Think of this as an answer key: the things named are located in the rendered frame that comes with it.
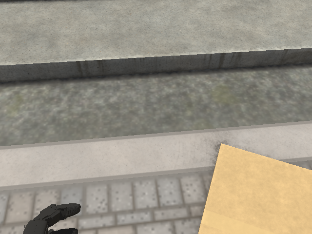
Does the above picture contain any robot left hand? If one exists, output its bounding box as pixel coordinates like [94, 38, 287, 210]
[22, 203, 81, 234]

